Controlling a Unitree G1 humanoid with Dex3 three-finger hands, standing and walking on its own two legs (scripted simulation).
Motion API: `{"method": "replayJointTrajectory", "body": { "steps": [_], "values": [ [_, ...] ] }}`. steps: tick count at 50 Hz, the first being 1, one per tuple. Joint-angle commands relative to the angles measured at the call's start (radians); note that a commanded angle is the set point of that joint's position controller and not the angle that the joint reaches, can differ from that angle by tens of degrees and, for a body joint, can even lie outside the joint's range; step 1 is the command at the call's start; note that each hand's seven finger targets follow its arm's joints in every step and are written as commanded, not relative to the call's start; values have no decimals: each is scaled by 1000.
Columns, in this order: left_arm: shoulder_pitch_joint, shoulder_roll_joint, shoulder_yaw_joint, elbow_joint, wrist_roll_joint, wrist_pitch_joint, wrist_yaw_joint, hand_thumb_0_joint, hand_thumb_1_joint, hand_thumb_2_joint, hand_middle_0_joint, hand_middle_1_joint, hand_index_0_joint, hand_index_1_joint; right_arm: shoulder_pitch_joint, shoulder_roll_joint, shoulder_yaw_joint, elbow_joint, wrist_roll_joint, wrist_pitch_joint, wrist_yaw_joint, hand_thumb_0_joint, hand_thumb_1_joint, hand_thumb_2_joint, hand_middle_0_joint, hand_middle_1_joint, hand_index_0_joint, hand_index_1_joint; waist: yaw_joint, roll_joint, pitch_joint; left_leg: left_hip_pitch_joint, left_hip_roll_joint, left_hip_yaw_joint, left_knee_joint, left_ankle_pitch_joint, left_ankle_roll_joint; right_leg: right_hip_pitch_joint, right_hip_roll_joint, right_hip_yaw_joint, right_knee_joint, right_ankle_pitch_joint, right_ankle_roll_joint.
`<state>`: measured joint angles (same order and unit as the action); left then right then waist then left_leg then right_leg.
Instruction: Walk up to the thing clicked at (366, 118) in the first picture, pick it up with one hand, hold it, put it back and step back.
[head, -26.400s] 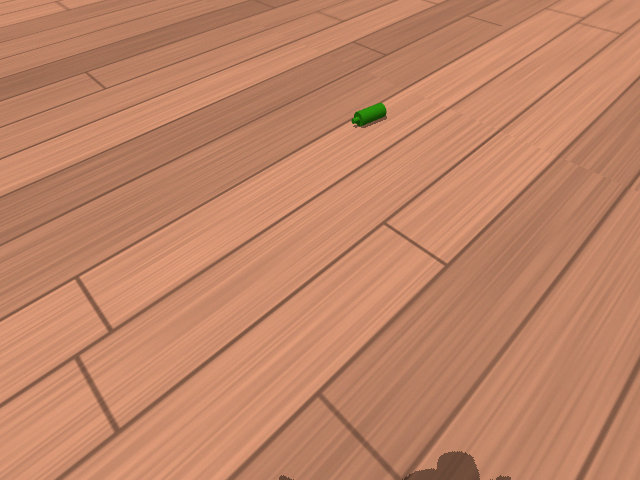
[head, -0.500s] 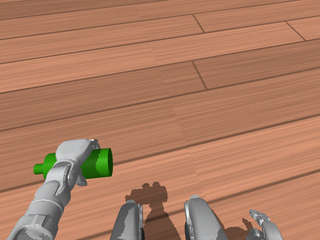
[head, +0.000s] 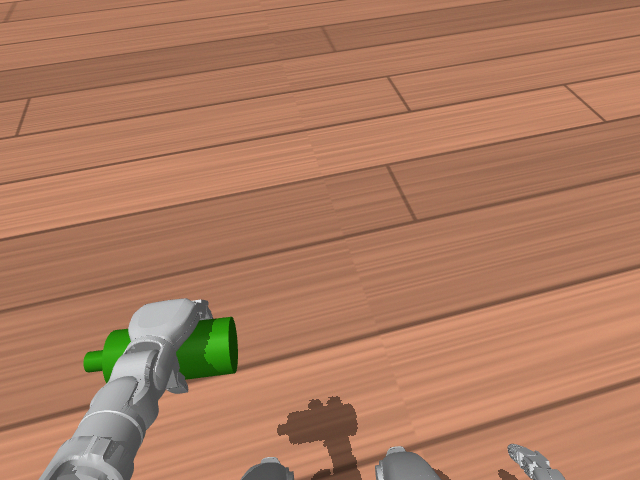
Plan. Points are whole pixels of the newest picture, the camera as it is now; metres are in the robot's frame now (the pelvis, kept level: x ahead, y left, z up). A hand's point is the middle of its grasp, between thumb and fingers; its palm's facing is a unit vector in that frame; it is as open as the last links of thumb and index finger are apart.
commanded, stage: hold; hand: left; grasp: from above
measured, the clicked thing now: (162, 353) +0.32 +0.25 -0.09
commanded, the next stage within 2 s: crouch in 1.98 s
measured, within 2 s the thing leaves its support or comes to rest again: neither
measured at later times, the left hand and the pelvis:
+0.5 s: hand (168, 336) +0.32 +0.22 -0.04, palm faces -0.47 -0.05 -0.88, open 11.1 cm; pelvis +0.01 +0.00 +0.02, yaw -1 degrees
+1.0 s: hand (161, 337) +0.31 +0.22 -0.01, palm faces -0.46 -0.04 -0.89, open 11.1 cm; pelvis +0.01 +0.00 +0.03, yaw -1 degrees
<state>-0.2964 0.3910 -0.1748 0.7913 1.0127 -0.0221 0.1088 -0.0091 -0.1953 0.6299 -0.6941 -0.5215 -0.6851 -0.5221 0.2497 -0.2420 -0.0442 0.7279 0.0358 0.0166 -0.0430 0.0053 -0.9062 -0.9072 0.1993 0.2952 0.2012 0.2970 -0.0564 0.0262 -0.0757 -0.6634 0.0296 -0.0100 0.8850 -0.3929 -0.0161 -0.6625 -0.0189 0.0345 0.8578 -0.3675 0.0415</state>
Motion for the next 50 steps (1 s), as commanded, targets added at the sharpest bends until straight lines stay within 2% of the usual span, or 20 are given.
{"method": "replayJointTrajectory", "body": {
  "steps": [1, 7, 8, 11, 14, 17, 19, 21, 23, 25, 26, 29, 31, 32, 34, 37, 44, 46, 48, 50],
  "values": [
    [-306, 221, 86, -193, -3, -15, 26, 0, 676, 1077, -1120, -689, -1072, -740, -1, -144, -48, -109, 2, -33, -8, 0, -903, -903, 200, 300, 200, 300, 13, 13, -296, 228, -45, 14, -164, 216, 14, 176, 41, -32, -175, 189, -43],
    [-326, 237, 93, -222, 11, -31, 13, 0, 675, 1010, -1096, -676, -1062, -714, -11, -149, -53, -111, 4, -29, -11, 0, -900, -900, 200, 300, 200, 300, 12, 36, -293, 299, -39, 15, -211, 257, 6, 196, 48, -37, -201, 214, -48],
    [-324, 238, 90, -232, 13, -32, 12, 0, 685, 986, -1097, -676, -1068, -708, -16, -148, -52, -112, 3, -29, -11, 0, -900, -900, 200, 300, 200, 300, 23, 35, -288, 301, -39, 12, -220, 255, 6, 205, 49, -39, -206, 210, -48],
    [-310, 217, 86, -227, -2, -34, 8, 0, 695, 1001, -1111, -663, -1079, -699, -22, -147, -53, -115, 6, -28, -9, 0, -897, -899, 200, 300, 200, 300, 15, 17, -272, 315, -39, 15, -237, 259, 6, 218, 49, -36, -223, 215, -48],
    [-293, 220, 82, -218, 4, -31, -4, 0, 667, 1001, -1090, -670, -1059, -706, -24, -153, -56, -118, 6, -25, -9, 0, -897, -899, 200, 300, 200, 300, 21, 1, -274, 331, -40, 20, -240, 302, 10, 239, 48, -35, -233, 255, -47],
    [-291, 217, 80, -226, -8, -30, -17, 0, 672, 1021, -1098, -682, -1065, -719, -35, -150, -53, -125, 7, -23, -9, 0, -899, -901, 200, 300, 200, 300, 19, -8, -251, 331, -47, 29, -255, 274, 14, 265, 44, -27, -260, 240, -42],
    [-317, 238, 92, -264, -4, -33, -23, 0, 683, 1011, -1105, -669, -1073, -705, -42, -151, -53, -126, 8, -21, -11, 0, -897, -900, 200, 300, 200, 300, 23, 17, -275, 348, -48, 31, -260, 288, 12, 276, 45, -25, -263, 252, -42],
    [-288, 237, 91, -271, -3, -34, -35, 0, 684, 983, -1102, -651, -1073, -685, -52, -151, -53, -132, 10, -19, -12, 0, -896, -899, 200, 300, 200, 300, 35, 10, -274, 367, -48, 32, -269, 313, 12, 294, 46, -27, -265, 274, -43],
    [-283, 229, 90, -263, -3, -32, -41, 0, 688, 981, -1098, -673, -1073, -702, -50, -148, -50, -132, 10, -17, -14, 0, -896, -899, 200, 300, 200, 300, 27, -15, -250, 347, -50, 31, -270, 313, 17, 295, 45, -24, -273, 278, -40],
    [-298, 245, 97, -289, -3, -34, -46, 0, 697, 982, -1107, -672, -1082, -700, -63, -148, -50, -138, 12, -17, -13, 0, -897, -900, 200, 300, 200, 300, 39, 26, -249, 365, -49, 34, -287, 295, 12, 293, 46, -26, -279, 254, -47],
    [-290, 237, 96, -284, -2, -31, -48, 0, 697, 983, -1094, -688, -1073, -712, -59, -148, -49, -141, 11, -16, -13, 0, -895, -899, 200, 299, 200, 299, 31, 21, -249, 365, -46, 33, -287, 297, 12, 287, 48, -25, -278, 254, -46],
    [-293, 239, 94, -321, -5, -29, -58, 0, 707, 1006, -1121, -665, -1090, -700, -72, -147, -50, -152, 16, -12, -14, 0, -897, -900, 200, 299, 199, 299, 46, 12, -249, 372, -48, 35, -299, 298, 15, 310, 48, -26, -288, 257, -46],
    [-284, 236, 92, -313, -8, -28, -68, 0, 698, 1006, -1109, -672, -1079, -705, -71, -148, -47, -154, 15, -12, -14, 0, -895, -899, 200, 300, 199, 299, 34, 4, -237, 369, -46, 33, -304, 291, 17, 310, 49, -27, -292, 248, -44],
    [-292, 239, 90, -337, -5, -28, -74, 0, 716, 999, -1121, -671, -1093, -703, -78, -145, -48, -158, 18, -11, -15, 0, -896, -900, 200, 300, 200, 300, 46, 24, -242, 377, -47, 38, -309, 299, 15, 308, 48, -24, -291, 257, -47],
    [-284, 235, 91, -337, -8, -27, -80, 0, 697, 1011, -1108, -677, -1078, -711, -74, -150, -48, -164, 19, -11, -16, 0, -895, -900, 200, 300, 199, 300, 36, 5, -236, 384, -44, 35, -318, 286, 16, 309, 51, -26, -298, 241, -47],
    [-279, 236, 93, -350, -15, -30, -89, 0, 704, 1020, -1120, -673, -1087, -709, -85, -150, -47, -168, 20, -11, -16, 0, -897, -900, 200, 300, 199, 300, 46, 19, -229, 398, -37, 28, -331, 286, 12, 309, 54, -35, -301, 230, -50],
    [-272, 235, 96, -363, -14, -33, -98, 0, 699, 1037, -1104, -709, -1076, -741, -93, -145, -43, -172, 22, -13, -19, 0, -897, -900, 200, 300, 199, 300, 47, 16, -226, 411, -41, 33, -340, 301, 14, 327, 53, -30, -315, 243, -48],
    [-279, 246, 105, -385, -15, -35, -98, 0, 709, 1038, -1113, -716, -1085, -747, -100, -145, -44, -174, 23, -15, -20, 0, -899, -901, 200, 300, 199, 300, 57, 24, -233, 422, -41, 35, -346, 304, 12, 332, 53, -31, -318, 244, -50],
    [-288, 233, 89, -387, -13, -34, -104, 0, 699, 1032, -1104, -717, -1077, -747, -98, -145, -43, -172, 23, -15, -22, 0, -898, -901, 200, 300, 199, 300, 45, 8, -237, 431, -41, 36, -347, 313, 15, 339, 52, -28, -321, 257, -47],
    [-274, 236, 96, -385, -14, -30, -105, 0, 700, 1019, -1103, -717, -1078, -745, -104, -142, -41, -178, 24, -14, -22, 0, -899, -901, 200, 300, 199, 300, 52, 13, -216, 421, -43, 37, -354, 301, 16, 334, 50, -28, -331, 248, -48]
  ]
}}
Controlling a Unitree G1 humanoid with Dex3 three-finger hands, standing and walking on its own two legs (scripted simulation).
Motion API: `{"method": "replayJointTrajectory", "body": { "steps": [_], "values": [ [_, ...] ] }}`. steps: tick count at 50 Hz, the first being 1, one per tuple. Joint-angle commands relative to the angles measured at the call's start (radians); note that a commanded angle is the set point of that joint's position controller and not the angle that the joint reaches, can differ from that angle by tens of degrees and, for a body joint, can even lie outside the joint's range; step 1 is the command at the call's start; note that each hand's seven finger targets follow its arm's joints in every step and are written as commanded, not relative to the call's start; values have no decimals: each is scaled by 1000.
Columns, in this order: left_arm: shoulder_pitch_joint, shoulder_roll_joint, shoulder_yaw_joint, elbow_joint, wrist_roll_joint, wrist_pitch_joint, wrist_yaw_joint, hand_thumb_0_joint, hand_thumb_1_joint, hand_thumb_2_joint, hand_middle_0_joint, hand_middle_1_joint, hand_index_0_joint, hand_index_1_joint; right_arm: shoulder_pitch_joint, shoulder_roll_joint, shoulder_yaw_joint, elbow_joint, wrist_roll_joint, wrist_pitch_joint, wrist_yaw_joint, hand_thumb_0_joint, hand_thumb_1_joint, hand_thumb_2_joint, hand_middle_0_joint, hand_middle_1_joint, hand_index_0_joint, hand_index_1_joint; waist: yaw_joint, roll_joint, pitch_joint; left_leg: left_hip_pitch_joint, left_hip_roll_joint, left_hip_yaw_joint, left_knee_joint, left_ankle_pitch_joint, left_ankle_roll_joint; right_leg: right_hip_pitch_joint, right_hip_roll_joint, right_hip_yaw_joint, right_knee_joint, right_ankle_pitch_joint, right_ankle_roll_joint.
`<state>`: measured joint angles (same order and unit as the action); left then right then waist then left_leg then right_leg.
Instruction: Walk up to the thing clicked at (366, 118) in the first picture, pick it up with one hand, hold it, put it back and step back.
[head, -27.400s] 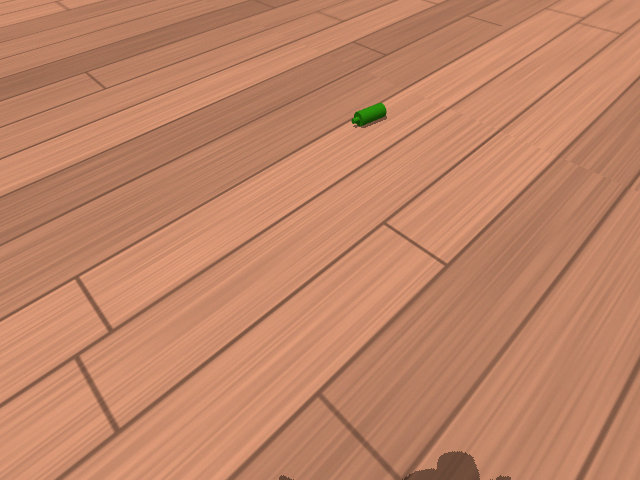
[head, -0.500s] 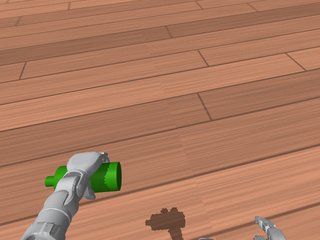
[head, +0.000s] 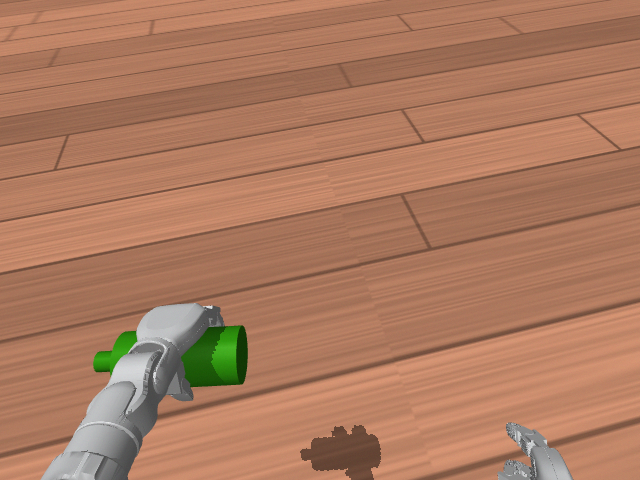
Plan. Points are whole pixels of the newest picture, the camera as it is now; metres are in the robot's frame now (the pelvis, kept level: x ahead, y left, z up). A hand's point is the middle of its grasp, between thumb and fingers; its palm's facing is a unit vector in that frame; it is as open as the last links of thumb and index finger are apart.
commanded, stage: hold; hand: left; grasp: from above
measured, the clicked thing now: (170, 358) +0.30 +0.25 -0.06
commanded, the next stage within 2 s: crouch in 0.98 s
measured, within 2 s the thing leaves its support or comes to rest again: neither
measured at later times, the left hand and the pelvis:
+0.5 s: hand (185, 359) +0.28 +0.21 -0.03, palm faces -0.45 -0.06 -0.89, open 11.1 cm; pelvis +0.00 -0.01 +0.01, yaw +0 degrees
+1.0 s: hand (184, 354) +0.29 +0.21 -0.03, palm faces -0.46 -0.05 -0.89, open 11.1 cm; pelvis +0.00 -0.01 +0.01, yaw +0 degrees
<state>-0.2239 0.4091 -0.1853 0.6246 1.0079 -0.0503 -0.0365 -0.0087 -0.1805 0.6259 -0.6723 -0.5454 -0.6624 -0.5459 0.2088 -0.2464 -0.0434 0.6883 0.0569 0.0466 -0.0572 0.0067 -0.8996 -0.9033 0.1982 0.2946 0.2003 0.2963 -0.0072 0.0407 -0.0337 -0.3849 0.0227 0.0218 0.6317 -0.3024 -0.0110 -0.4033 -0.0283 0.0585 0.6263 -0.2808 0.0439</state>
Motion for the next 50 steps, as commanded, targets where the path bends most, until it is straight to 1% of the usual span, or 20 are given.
{"method": "replayJointTrajectory", "body": {
  "steps": [1, 7, 15, 16, 18, 21, 22, 24, 26, 28, 31, 33, 35, 37, 38, 40, 42, 46, 49, 50],
  "values": [
    [-335, 219, 112, -203, -16, -1, 40, 0, 694, 1047, -1112, -708, -1080, -744, -65, -139, -39, -139, 3, -45, -8, 0, -898, -901, 199, 300, 199, 300, 3, -19, -242, 136, -35, 3, -108, 190, 12, 79, 60, -54, -108, 140, -49],
    [-344, 225, 113, -250, -21, -10, 22, 0, 698, 1024, -1104, -719, -1078, -748, -82, -134, -37, -152, 5, -45, -11, 0, -902, -902, 199, 300, 199, 300, 7, -16, -254, 153, -39, 8, -121, 172, 17, 98, 56, -48, -125, 124, -46],
    [-323, 226, 123, -271, -25, -15, 19, 0, 708, 1014, -1097, -755, -1081, -774, -109, -130, -30, -162, 7, -47, -13, 0, -903, -903, 199, 300, 199, 300, 17, -10, -214, 156, -42, 10, -152, 116, 15, 103, 54, -47, -154, 65, -48],
    [-308, 222, 118, -253, -20, -12, 18, 0, 695, 1025, -1093, -746, -1074, -769, -108, -133, -30, -159, 6, -47, -13, 0, -903, -903, 199, 300, 199, 300, 10, -8, -210, 158, -41, 10, -152, 117, 16, 95, 53, -45, -154, 69, -48],
    [-327, 234, 128, -274, -18, -12, 18, 0, 691, 1022, -1089, -749, -1070, -771, -110, -133, -31, -156, 6, -47, -14, 0, -904, -903, 199, 300, 199, 300, 17, 4, -232, 176, -37, 5, -155, 144, 12, 110, 56, -49, -148, 91, -49],
    [-336, 235, 125, -296, -25, -8, 15, 0, 682, 1036, -1090, -740, -1067, -767, -109, -131, -30, -154, 7, -46, -17, 0, -904, -903, 199, 300, 199, 300, 9, -18, -255, 196, -39, 8, -146, 190, 18, 125, 55, -47, -150, 140, -43],
    [-348, 230, 115, -291, -27, -9, 12, 0, 687, 1035, -1092, -749, -1071, -774, -117, -131, -29, -152, 8, -46, -18, 0, -905, -903, 199, 300, 199, 300, 11, -18, -240, 196, -38, 8, -151, 188, 16, 123, 56, -50, -152, 137, -44],
    [-326, 237, 128, -282, -33, -9, 9, 0, 673, 1030, -1079, -748, -1058, -772, -118, -133, -30, -151, 8, -45, -20, 0, -905, -903, 199, 300, 199, 300, 18, -8, -227, 196, -40, 12, -157, 174, 16, 121, 54, -48, -163, 123, -45],
    [-296, 204, 99, -276, -28, -8, 1, 0, 666, 1025, -1074, -748, -1053, -772, -122, -127, -27, -157, 8, -43, -19, 0, -904, -903, 199, 300, 199, 300, 12, -28, -225, 196, -41, 13, -158, 185, 19, 124, 53, -48, -165, 134, -44],
    [-280, 233, 129, -282, -29, -5, 2, 0, 672, 1030, -1078, -741, -1056, -767, -125, -129, -27, -161, 11, -41, -20, 0, -901, -902, 199, 300, 199, 300, 23, -17, -216, 193, -41, 14, -164, 184, 19, 133, 52, -48, -170, 132, -45],
    [-302, 213, 104, -275, -27, -12, -3, 0, 663, 1048, -1075, -754, -1050, -782, -125, -126, -25, -156, 8, -36, -21, 0, -905, -903, 199, 300, 199, 300, 6, -29, -213, 201, -41, 12, -163, 192, 21, 128, 51, -45, -168, 143, -43],
    [-333, 249, 138, -274, -21, -18, 6, 0, 625, 1049, -1048, -749, -1022, -779, -116, -128, -25, -151, 8, -35, -23, 0, -904, -903, 199, 300, 199, 300, 11, -18, -228, 206, -42, 13, -161, 192, 20, 135, 51, -45, -169, 142, -43],
    [-331, 233, 123, -290, -27, -22, 7, 0, 660, 1070, -1079, -749, -1051, -780, -119, -126, -25, -154, 7, -34, -22, 0, -902, -903, 199, 300, 199, 300, 15, 5, -240, 221, -43, 15, -164, 206, 18, 143, 51, -44, -166, 156, -46],
    [-341, 221, 111, -277, -27, -21, 10, 0, 655, 1071, -1067, -771, -1043, -798, -116, -128, -26, -151, 7, -33, -24, 0, -903, -903, 199, 300, 199, 300, 2, -23, -244, 227, -39, 10, -160, 224, 20, 137, 53, -47, -167, 172, -42],
    [-341, 251, 139, -271, -22, -19, 17, 0, 645, 1075, -1064, -770, -1038, -799, -121, -129, -27, -147, 8, -31, -25, 0, -903, -903, 199, 300, 199, 300, 17, -17, -239, 221, -42, 11, -165, 225, 19, 144, 52, -49, -171, 172, -43],
    [-322, 225, 120, -279, -22, -20, 16, 0, 643, 1071, -1065, -754, -1038, -785, -123, -121, -26, -150, 8, -30, -23, 0, -902, -902, 199, 300, 199, 300, 18, -7, -244, 224, -43, 15, -164, 227, 20, 153, 49, -48, -172, 176, -43],
    [-313, 243, 135, -244, -18, -14, 19, 0, 662, 1082, -1071, -778, -1047, -806, -124, -128, -28, -149, 8, -27, -23, 0, -903, -903, 199, 300, 199, 300, 21, -6, -224, 214, -41, 13, -170, 220, 17, 149, 53, -52, -173, 164, -46],
    [-332, 214, 104, -245, -17, -13, 13, 0, 639, 1071, -1044, -792, -1025, -815, -116, -126, -30, -150, 8, -24, -22, 0, -903, -903, 199, 300, 199, 300, 9, -20, -219, 219, -38, 10, -175, 219, 18, 145, 53, -52, -176, 166, -47],
    [-334, 235, 121, -235, -24, -17, 10, 0, 619, 1076, -1031, -793, -1010, -817, -112, -131, -32, -145, 7, -24, -22, 0, -903, -903, 199, 300, 199, 300, 16, -4, -237, 230, -36, 8, -178, 233, 16, 157, 54, -54, -174, 175, -48],
    [-316, 219, 109, -229, -23, -17, 8, 0, 617, 1074, -1037, -782, -1013, -810, -117, -126, -30, -150, 8, -23, -22, 0, -905, -904, 199, 300, 199, 300, 19, -4, -224, 223, -38, 9, -179, 241, 15, 156, 52, -55, -174, 183, -49]
  ]
}}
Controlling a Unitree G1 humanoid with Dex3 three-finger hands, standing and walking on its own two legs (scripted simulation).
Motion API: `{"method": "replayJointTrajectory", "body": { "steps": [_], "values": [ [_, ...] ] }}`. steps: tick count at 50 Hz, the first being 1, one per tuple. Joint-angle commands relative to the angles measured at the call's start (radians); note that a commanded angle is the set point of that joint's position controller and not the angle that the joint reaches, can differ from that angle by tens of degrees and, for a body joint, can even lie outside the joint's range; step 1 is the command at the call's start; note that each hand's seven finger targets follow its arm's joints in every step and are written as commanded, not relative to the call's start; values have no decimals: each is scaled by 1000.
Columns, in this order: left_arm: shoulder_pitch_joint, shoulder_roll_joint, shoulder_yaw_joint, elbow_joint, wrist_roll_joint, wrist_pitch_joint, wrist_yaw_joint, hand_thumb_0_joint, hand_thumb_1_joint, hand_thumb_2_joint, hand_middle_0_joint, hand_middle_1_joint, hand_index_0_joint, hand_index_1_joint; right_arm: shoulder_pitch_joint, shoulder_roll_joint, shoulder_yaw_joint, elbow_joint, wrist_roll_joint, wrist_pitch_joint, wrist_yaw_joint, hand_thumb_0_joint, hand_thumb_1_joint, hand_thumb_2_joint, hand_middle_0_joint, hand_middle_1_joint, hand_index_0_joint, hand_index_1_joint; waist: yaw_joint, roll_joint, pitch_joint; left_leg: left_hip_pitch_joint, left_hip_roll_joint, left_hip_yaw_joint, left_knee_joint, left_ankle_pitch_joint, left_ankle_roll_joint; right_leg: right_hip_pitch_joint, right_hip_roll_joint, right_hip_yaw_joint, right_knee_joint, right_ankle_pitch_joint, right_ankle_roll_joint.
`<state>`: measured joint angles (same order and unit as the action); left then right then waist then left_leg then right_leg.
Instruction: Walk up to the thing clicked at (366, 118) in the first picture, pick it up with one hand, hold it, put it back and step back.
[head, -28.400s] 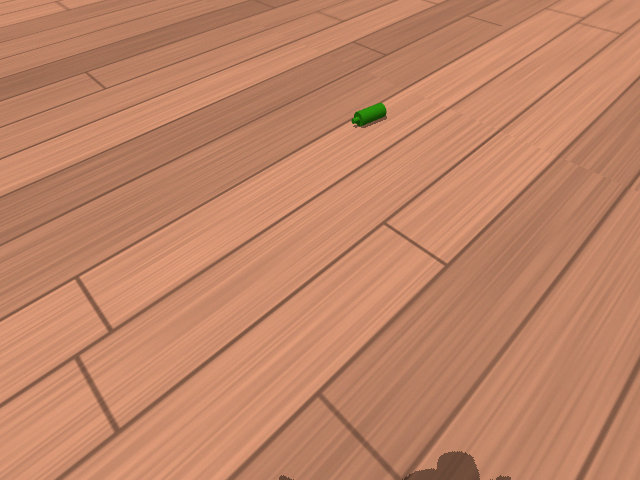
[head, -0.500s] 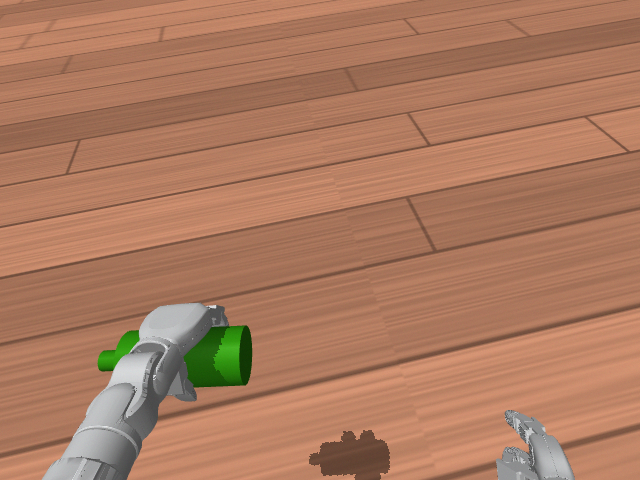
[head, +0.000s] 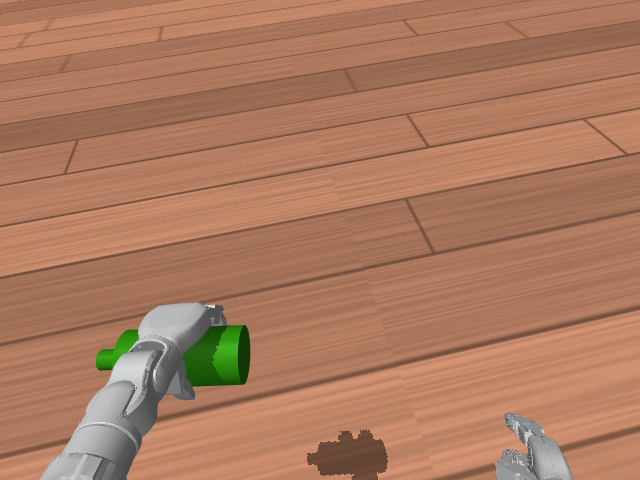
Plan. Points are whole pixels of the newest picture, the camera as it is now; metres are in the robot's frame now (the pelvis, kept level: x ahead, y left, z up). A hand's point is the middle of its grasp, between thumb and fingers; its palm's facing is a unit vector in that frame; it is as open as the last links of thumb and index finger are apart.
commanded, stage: crouch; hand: left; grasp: from above
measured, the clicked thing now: (173, 356) +0.30 +0.25 -0.05
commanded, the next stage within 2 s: lower in 1.98 s
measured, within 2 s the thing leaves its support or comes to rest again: neither
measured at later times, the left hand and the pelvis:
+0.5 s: hand (202, 380) +0.29 +0.23 -0.13, palm faces -0.46 +0.01 -0.89, open 11.2 cm; pelvis -0.01 +0.00 -0.03, yaw +1 degrees
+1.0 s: hand (234, 403) +0.33 +0.24 -0.38, palm faces -0.47 +0.02 -0.88, open 11.2 cm; pelvis -0.06 +0.01 -0.24, yaw +1 degrees
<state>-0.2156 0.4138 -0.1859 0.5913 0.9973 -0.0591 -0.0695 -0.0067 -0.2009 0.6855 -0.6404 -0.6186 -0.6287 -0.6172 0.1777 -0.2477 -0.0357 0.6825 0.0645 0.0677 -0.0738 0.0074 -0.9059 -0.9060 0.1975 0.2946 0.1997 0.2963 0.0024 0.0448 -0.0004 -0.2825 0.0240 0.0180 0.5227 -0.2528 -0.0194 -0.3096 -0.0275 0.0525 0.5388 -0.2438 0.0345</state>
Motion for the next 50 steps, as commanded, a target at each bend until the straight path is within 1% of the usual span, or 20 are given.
{"method": "replayJointTrajectory", "body": {
  "steps": [1, 3, 4, 5, 7, 10, 15, 18, 19, 25, 27, 31, 32, 33, 36, 39, 41, 45, 47, 50],
  "values": [
    [-318, 208, 104, -195, -12, -8, 41, 0, 622, 1090, -1048, -785, -1021, -816, -83, -128, -39, -146, 1, -43, -5, 0, -906, -904, 199, 300, 199, 300, 8, -27, -260, 124, -41, 13, -66, 194, 26, 65, 51, -48, -89, 150, -38],
    [-322, 229, 127, -202, -16, -10, 46, 0, 630, 1101, -1042, -804, -1019, -831, -83, -128, -38, -147, 1, -40, -5, 0, -903, -903, 199, 300, 199, 300, 11, -16, -251, 112, -41, 14, -70, 179, 25, 66, 50, -47, -95, 137, -38],
    [-308, 218, 118, -187, -13, -12, 45, 0, 689, 1021, -1043, -849, -1058, -835, -84, -127, -39, -147, -1, -39, -4, 0, -924, -915, 200, 301, 200, 301, 5, -14, -239, 112, -38, 13, -73, 172, 24, 58, 51, -49, -93, 129, -40],
    [-324, 208, 106, -222, -10, -14, 45, 0, 609, 971, -963, -820, -978, -816, -85, -124, -38, -151, 0, -39, -4, 0, -885, -899, 200, 301, 201, 301, 5, -9, -254, 121, -39, 10, -74, 176, 23, 56, 52, -49, -90, 133, -41],
    [-271, 203, 116, -177, -2, -17, 53, 0, 593, 995, -958, -836, -959, -837, -86, -123, -39, -149, 0, -36, -4, 0, -891, -901, 200, 300, 200, 300, 3, -43, -232, 105, -45, 16, -65, 163, 28, 53, 47, -45, -97, 121, -36],
    [-305, 207, 116, -158, 10, -30, 79, 0, 588, 1026, -971, -845, -966, -853, -75, -126, -37, -144, -2, -31, -4, 0, -895, -903, 200, 300, 200, 300, -7, -50, -226, 90, -45, 13, -55, 166, 28, 32, 45, -44, -86, 129, -35],
    [-332, 167, 108, -30, 63, -59, 182, 0, 581, 1071, -964, -863, -956, -874, -37, -129, -48, -112, -21, -21, 7, 0, -892, -901, 199, 300, 200, 300, -34, -69, -214, 16, -47, 12, 10, 115, 24, -63, 41, -47, -33, 83, -37],
    [-395, 168, 104, 54, 95, -67, 253, 0, 626, 1076, -986, -894, -985, -897, -14, -137, -60, -83, -36, -20, 20, 0, -894, -900, 199, 300, 200, 300, -41, -37, -253, -54, -44, 9, 94, 100, 15, -149, 44, -53, 46, 70, -41],
    [-415, 152, 90, 96, 109, -64, 274, 0, 635, 1086, -991, -915, -992, -917, 1, -141, -65, -74, -40, -20, 24, 0, -898, -901, 199, 300, 199, 300, -58, -49, -268, -86, -43, 8, 136, 92, 16, -189, 43, -52, 79, 68, -40],
    [-486, 125, 83, 286, 180, -60, 403, 0, 654, 1073, -999, -935, -1006, -930, 77, -151, -87, -59, -64, -26, 51, 0, -898, -901, 199, 300, 199, 300, -73, -49, -370, -373, -44, 9, 382, 16, 16, -391, 39, -57, 307, 14, -46],
    [-539, 142, 101, 284, 191, -61, 438, 0, 639, 1072, -992, -914, -995, -913, 85, -160, -96, -50, -72, -33, 55, 0, -897, -900, 199, 300, 199, 300, -63, 1, -449, -426, -39, 5, 459, 9, 15, -487, 42, -59, 394, -1, -51],
    [-625, 144, 108, 331, 209, -52, 486, 0, 642, 1039, -987, -884, -992, -881, 104, -165, -104, -27, -90, -54, 48, 0, -895, -899, 199, 299, 199, 299, -87, 57, -550, -547, -32, -15, 597, -22, 18, -664, 49, -77, 556, -38, -63],
    [-648, 170, 124, 335, 209, -51, 495, 0, 639, 1033, -981, -893, -989, -887, 115, -174, -110, -19, -93, -59, 44, 0, -897, -899, 199, 299, 199, 299, -86, 61, -587, -570, -30, -20, 628, -36, 20, -697, 49, -80, 590, -51, -66],
    [-653, 174, 130, 357, 211, -46, 502, 0, 619, 1033, -970, -876, -974, -873, 116, -175, -109, -15, -98, -64, 42, 0, -895, -898, 199, 299, 199, 299, -96, 57, -600, -618, -27, -26, 669, -43, 25, -744, 49, -83, 628, -58, -65],
    [-656, 202, 160, 379, 210, -32, 516, 0, 579, 1037, -952, -854, -949, -859, 127, -182, -113, -10, -105, -75, 38, 0, -894, -897, 199, 299, 199, 299, -87, 45, -653, -743, -30, -32, 744, -104, 26, -811, 44, -86, 715, -100, -66],
    [-658, 210, 164, 420, 211, -17, 508, 0, 568, 1021, -949, -844, -947, -848, 129, -182, -114, -5, -113, -84, 35, 0, -896, -899, 199, 299, 199, 299, -103, 64, -672, -815, -27, -41, 796, -169, 22, -910, 39, -92, 782, -160, -66],
    [-686, 250, 187, 397, 204, -21, 499, 0, 564, 1060, -937, -869, -933, -876, 130, -188, -114, -2, -116, -92, 40, 0, -894, -898, 199, 299, 199, 299, -103, 58, -713, -880, -30, -41, 844, -200, 23, -940, 40, -93, 831, -188, -66],
    [-723, 225, 177, 435, 190, -40, 476, 0, 623, 1074, -962, -911, -969, -906, 131, -186, -107, 0, -125, -110, 53, 0, -895, -898, 199, 299, 200, 299, -133, 52, -693, -998, -35, -58, 932, -281, 26, -1082, 37, -104, 922, -261, -68],
    [-748, 271, 200, 441, 199, -56, 472, 0, 625, 1074, -968, -891, -972, -889, 138, -197, -108, 5, -128, -119, 59, 0, -894, -898, 199, 299, 199, 299, -135, 63, -739, -1007, -36, -66, 980, -288, 25, -1140, 37, -109, 966, -274, -71],
    [-753, 273, 203, 443, 209, -83, 477, 0, 651, 1101, -986, -909, -990, -906, 145, -197, -101, 13, -135, -131, 78, 0, -894, -898, 199, 299, 200, 299, -138, 78, -778, -1068, -43, -58, 1054, -280, 29, -1180, 37, -114, 1025, -267, -71]
  ]
}}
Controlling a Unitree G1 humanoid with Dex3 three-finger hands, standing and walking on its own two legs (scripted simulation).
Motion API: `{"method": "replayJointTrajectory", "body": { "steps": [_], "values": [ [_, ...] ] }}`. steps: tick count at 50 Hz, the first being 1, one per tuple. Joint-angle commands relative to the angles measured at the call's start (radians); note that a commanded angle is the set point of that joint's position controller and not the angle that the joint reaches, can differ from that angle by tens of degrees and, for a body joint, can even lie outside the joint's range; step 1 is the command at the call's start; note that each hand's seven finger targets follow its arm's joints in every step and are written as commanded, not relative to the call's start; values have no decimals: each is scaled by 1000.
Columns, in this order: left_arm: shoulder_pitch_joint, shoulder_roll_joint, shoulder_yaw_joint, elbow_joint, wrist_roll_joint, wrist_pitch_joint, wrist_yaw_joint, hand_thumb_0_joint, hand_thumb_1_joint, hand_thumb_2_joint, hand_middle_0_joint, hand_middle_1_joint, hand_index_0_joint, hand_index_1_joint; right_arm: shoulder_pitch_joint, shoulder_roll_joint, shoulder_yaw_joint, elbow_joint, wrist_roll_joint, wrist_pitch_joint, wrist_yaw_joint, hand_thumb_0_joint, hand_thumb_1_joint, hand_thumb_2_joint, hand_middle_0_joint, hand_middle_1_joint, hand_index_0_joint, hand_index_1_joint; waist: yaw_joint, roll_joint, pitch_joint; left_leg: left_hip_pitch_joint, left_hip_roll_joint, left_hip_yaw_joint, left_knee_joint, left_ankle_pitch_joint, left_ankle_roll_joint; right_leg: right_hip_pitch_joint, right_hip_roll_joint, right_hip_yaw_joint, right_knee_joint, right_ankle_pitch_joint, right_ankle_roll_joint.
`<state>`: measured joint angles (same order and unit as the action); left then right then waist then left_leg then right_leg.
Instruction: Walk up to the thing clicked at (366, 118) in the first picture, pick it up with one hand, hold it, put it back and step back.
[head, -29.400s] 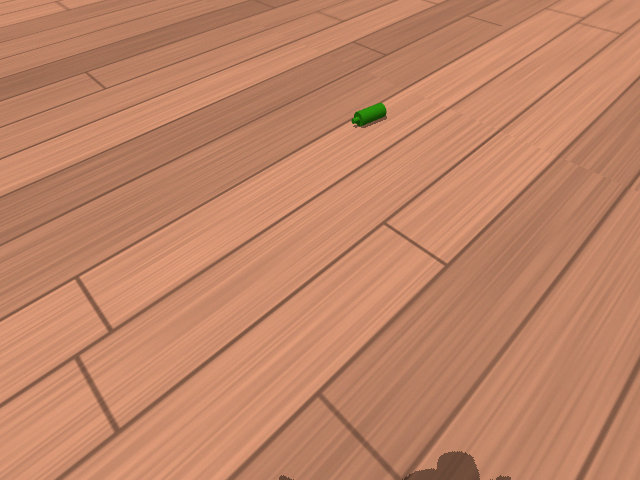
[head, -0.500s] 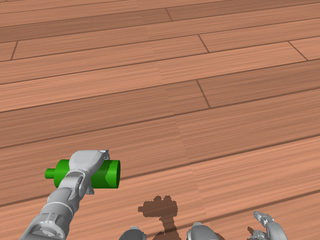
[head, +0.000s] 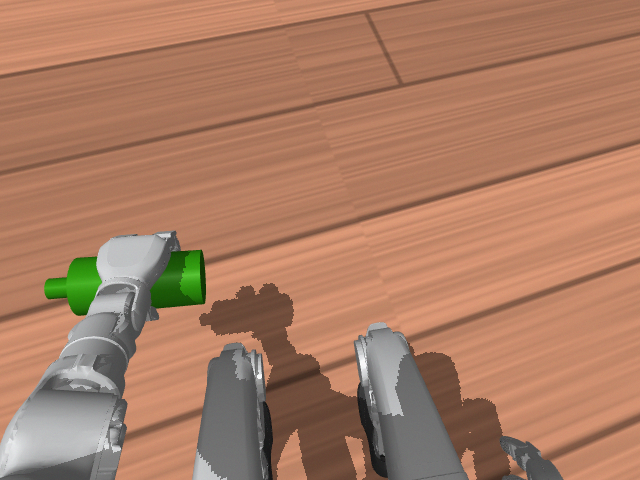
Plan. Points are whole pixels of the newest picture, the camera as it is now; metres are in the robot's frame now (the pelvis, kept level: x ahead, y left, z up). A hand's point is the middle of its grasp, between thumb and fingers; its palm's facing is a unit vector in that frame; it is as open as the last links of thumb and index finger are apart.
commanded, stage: crouch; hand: left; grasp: from above
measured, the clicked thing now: (129, 282) +0.40 +0.26 -0.15
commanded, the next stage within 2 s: lower in 0.98 s
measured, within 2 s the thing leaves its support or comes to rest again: neither
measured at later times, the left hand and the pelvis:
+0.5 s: hand (176, 291) +0.42 +0.22 -0.29, palm faces -0.47 -0.01 -0.88, open 11.2 cm; pelvis -0.01 -0.01 -0.11, yaw -2 degrees
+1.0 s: hand (184, 295) +0.42 +0.22 -0.35, palm faces -0.47 -0.01 -0.88, open 11.2 cm; pelvis -0.02 +0.00 -0.17, yaw -3 degrees
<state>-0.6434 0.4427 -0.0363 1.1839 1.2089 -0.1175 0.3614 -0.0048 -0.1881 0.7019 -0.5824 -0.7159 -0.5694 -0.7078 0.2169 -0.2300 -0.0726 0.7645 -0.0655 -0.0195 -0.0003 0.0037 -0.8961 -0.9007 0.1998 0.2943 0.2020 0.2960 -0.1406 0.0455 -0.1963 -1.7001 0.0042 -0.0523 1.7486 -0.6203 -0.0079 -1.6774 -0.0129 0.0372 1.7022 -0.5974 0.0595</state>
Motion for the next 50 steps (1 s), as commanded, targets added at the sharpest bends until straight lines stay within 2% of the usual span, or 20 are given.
{"method": "replayJointTrajectory", "body": {
  "steps": [1, 3, 4, 8, 10, 11, 13, 16, 17, 19, 22, 23, 25, 28, 33, 38, 44, 47, 48, 50],
  "values": [
    [-379, 227, 50, -183, -5, -35, 49, 0, 645, 1143, -987, -920, -985, -923, 117, -212, -62, -66, -10, -50, 8, 0, -892, -897, 199, 299, 200, 299, -21, 78, -612, 348, -23, 5, -143, 101, 18, 154, 19, -104, -117, 105, -93],
    [-401, 269, 66, -182, 13, -48, 64, 0, 663, 1127, -996, -928, -1000, -926, 117, -219, -61, -59, -14, -54, 17, 0, -896, -899, 200, 299, 200, 299, -2, 124, -646, 344, -24, 10, -110, 112, 16, 127, 23, -105, -76, 108, -98],
    [-407, 293, 80, -173, 26, -51, 73, 0, 651, 1150, -999, -919, -997, -924, 120, -221, -59, -53, -17, -56, 21, 0, -897, -900, 199, 299, 200, 299, -9, 127, -651, 336, -24, 8, -94, 114, 14, 106, 23, -108, -58, 108, -98],
    [-446, 273, 73, -130, 41, -52, 103, 0, 657, 1141, -1001, -924, -1002, -925, 122, -215, -51, -41, -31, -62, 38, 0, -900, -901, 200, 299, 200, 299, -24, 153, -634, 275, -27, 18, -35, 86, 16, 43, 22, -114, -4, 88, -97],
    [-455, 302, 88, -128, 45, -45, 115, 0, 640, 1150, -1003, -906, -996, -915, 114, -219, -52, -40, -34, -63, 44, 0, -901, -902, 199, 299, 200, 299, -10, 170, -664, 276, -27, 21, -6, 103, 16, 25, 25, -117, 27, 100, -100],
    [-462, 292, 84, -105, 47, -39, 117, 0, 625, 1169, -995, -909, -985, -922, 119, -223, -52, -40, -36, -63, 47, 0, -900, -902, 200, 299, 200, 299, -23, 172, -659, 270, -26, 15, 1, 103, 14, 7, 21, -121, 43, 102, -98],
    [-480, 270, 69, -105, 43, -31, 119, 0, 631, 1135, -995, -903, -989, -911, 115, -220, -51, -39, -40, -64, 54, 0, -903, -903, 199, 299, 200, 299, -26, 198, -657, 269, -24, 19, 21, 109, 13, -14, 22, -125, 63, 111, -99],
    [-445, 291, 86, -86, 33, -20, 115, 0, 605, 1115, -971, -893, -967, -899, 120, -225, -48, -41, -41, -63, 63, 0, -904, -902, 200, 299, 200, 299, -21, 186, -671, 248, -25, 21, 60, 157, 14, -12, 21, -127, 100, 153, -97],
    [-454, 270, 74, -90, 32, -16, 110, 0, 589, 1136, -969, -892, -959, -904, 119, -223, -47, -41, -43, -61, 64, 0, -905, -903, 200, 299, 200, 299, -28, 187, -671, 246, -25, 23, 76, 166, 15, -24, 21, -126, 104, 163, -95],
    [-457, 278, 75, -75, 31, -20, 100, 0, 582, 1115, -967, -886, -957, -897, 124, -228, -47, -40, -44, -58, 69, 0, -908, -904, 199, 299, 200, 299, -38, 182, -658, 208, -25, 28, 103, 181, 18, -19, 23, -127, 120, 184, -93],
    [-439, 334, 110, -75, 32, -27, 94, 0, 560, 1107, -953, -876, -942, -888, 120, -231, -44, -47, -46, -51, 77, 0, -908, -904, 200, 299, 200, 299, -18, 169, -668, 165, -25, 38, 142, 186, 24, -9, 27, -123, 143, 193, -89],
    [-446, 324, 106, -73, 33, -31, 93, 0, 565, 1117, -953, -886, -943, -897, 125, -224, -42, -50, -47, -50, 80, 0, -909, -904, 199, 299, 200, 299, -34, 146, -665, 145, -27, 38, 156, 180, 27, -4, 28, -124, 146, 193, -87],
    [-432, 316, 99, -43, 32, -39, 89, 0, 573, 1115, -948, -908, -943, -914, 121, -226, -39, -48, -47, -50, 87, 0, -909, -904, 200, 299, 200, 299, -38, 134, -613, 104, -26, 40, 171, 155, 29, -34, 28, -125, 155, 176, -85],
    [-455, 342, 110, -62, 41, -58, 87, 0, 553, 1104, -942, -891, -934, -900, 118, -233, -40, -47, -49, -47, 92, 0, -910, -904, 200, 299, 200, 299, -31, 160, -632, 112, -25, 35, 185, 149, 26, -67, 32, -131, 184, 158, -90],
    [-500, 346, 112, -41, 48, -80, 102, 0, 568, 1138, -951, -913, -941, -924, 125, -239, -34, -39, -55, -47, 103, 0, -910, -904, 200, 300, 200, 299, -49, 181, -610, 62, -28, 38, 222, 129, 25, -107, 34, -137, 225, 144, -91],
    [-515, 350, 108, 2, 52, -86, 116, 0, 554, 1103, -935, -901, -927, -910, 120, -241, -31, -33, -61, -50, 106, 0, -908, -904, 200, 300, 200, 300, -49, 182, -597, 32, -30, 43, 242, 71, 27, -145, 37, -144, 246, 91, -94],
    [-537, 379, 118, 28, 63, -86, 120, 0, 579, 1109, -956, -904, -946, -915, 124, -250, -25, -20, -66, -55, 111, 0, -912, -905, 200, 300, 200, 300, -59, 183, -595, 14, -32, 42, 277, 71, 28, -172, 37, -149, 279, 92, -94],
    [-523, 390, 121, 53, 64, -86, 128, 0, 571, 1094, -947, -908, -940, -915, 115, -245, -17, -20, -65, -54, 111, 0, -914, -905, 200, 300, 200, 300, -50, 171, -586, -25, -33, 48, 290, 59, 32, -172, 42, -149, 288, 82, -95],
    [-537, 381, 116, 60, 66, -85, 130, 0, 580, 1102, -946, -917, -941, -922, 122, -249, -14, -17, -68, -54, 112, 0, -910, -904, 200, 300, 200, 300, -65, 166, -573, -43, -35, 50, 295, 48, 34, -177, 42, -150, 285, 75, -92],
    [-557, 395, 123, 43, 64, -87, 136, 0, 568, 1098, -955, -884, -941, -898, 111, -250, -14, -13, -67, -55, 109, 0, -912, -904, 200, 300, 200, 300, -52, 197, -585, -34, -35, 48, 297, 45, 30, -203, 42, -149, 304, 70, -98]
  ]
}}
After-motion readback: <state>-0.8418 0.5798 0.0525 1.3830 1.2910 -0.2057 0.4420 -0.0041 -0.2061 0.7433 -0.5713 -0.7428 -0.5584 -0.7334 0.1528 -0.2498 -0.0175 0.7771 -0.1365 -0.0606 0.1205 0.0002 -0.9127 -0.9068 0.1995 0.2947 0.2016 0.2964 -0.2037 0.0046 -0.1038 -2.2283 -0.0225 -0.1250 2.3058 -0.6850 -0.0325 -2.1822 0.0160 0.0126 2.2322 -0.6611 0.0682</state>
